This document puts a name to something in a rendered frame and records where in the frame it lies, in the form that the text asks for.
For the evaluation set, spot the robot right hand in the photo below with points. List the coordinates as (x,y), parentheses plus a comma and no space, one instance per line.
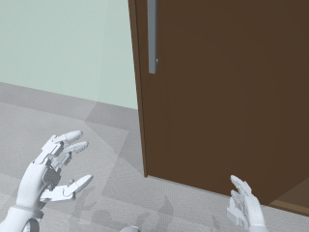
(250,212)

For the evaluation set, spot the robot left hand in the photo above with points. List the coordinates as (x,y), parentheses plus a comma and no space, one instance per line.
(42,172)

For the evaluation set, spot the handle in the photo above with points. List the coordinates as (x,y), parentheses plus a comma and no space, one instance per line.
(152,34)

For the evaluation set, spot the left robot forearm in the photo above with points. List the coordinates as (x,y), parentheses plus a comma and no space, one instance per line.
(22,219)

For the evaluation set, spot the wardrobe door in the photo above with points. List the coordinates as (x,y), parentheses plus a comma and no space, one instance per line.
(230,95)
(299,195)

